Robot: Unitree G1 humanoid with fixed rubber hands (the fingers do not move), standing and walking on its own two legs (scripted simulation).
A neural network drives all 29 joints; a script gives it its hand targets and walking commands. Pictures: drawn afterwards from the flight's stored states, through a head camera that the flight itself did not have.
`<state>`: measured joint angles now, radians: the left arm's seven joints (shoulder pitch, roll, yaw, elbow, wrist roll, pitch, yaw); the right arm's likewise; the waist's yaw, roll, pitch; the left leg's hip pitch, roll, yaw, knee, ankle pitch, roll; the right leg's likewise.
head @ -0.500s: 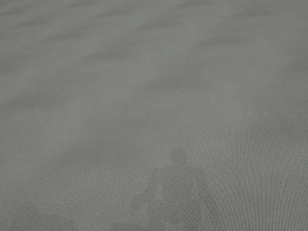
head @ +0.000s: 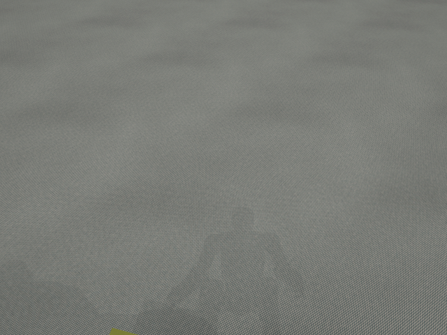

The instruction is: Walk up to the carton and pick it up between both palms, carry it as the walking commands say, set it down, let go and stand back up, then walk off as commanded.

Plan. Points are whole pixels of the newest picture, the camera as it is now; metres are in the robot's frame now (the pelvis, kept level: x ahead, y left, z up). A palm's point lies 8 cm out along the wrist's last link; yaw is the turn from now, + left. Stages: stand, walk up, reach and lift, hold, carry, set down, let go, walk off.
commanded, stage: walk off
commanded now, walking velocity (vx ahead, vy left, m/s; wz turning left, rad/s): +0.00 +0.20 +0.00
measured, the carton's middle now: out of the picture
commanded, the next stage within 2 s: stand in 0.96 s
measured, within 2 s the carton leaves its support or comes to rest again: rests again in 0.72 s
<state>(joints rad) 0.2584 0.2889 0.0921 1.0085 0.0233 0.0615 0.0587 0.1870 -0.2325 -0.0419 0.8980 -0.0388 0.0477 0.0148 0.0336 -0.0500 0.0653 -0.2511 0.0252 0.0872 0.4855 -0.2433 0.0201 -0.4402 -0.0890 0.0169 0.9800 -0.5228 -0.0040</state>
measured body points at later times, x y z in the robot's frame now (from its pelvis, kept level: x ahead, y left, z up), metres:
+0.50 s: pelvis -0.02 +0.08 +0.01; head +0.01 +0.04 +0.46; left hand -0.01 +0.35 -0.11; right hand +0.02 -0.18 -0.16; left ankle -0.04 +0.23 -0.65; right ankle -0.02 -0.03 -0.74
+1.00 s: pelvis -0.05 +0.21 +0.00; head -0.02 +0.22 +0.45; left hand +0.01 +0.48 -0.15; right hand +0.02 -0.04 -0.13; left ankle -0.04 +0.28 -0.74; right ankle -0.07 +0.12 -0.68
